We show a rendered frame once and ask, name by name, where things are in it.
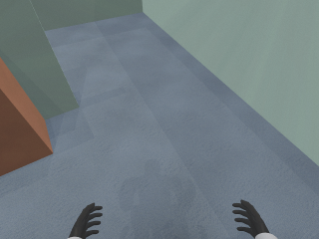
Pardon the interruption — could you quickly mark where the left robot hand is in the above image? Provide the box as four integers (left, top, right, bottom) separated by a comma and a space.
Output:
69, 203, 103, 239

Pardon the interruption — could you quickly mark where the pedestal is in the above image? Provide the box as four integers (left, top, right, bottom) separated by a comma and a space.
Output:
0, 57, 54, 176

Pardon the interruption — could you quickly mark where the right robot hand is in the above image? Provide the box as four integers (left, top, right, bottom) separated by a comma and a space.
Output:
232, 199, 270, 239

